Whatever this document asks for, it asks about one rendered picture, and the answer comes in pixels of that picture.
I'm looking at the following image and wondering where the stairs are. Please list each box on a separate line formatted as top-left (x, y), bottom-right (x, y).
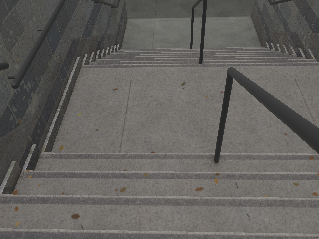
top-left (0, 152), bottom-right (319, 239)
top-left (89, 47), bottom-right (317, 65)

